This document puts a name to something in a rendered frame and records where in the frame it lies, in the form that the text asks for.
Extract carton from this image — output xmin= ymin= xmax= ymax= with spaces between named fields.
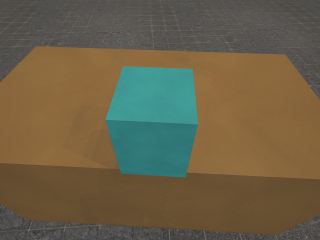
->
xmin=105 ymin=66 xmax=198 ymax=178

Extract pedestal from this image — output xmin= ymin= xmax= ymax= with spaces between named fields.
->
xmin=0 ymin=46 xmax=320 ymax=235

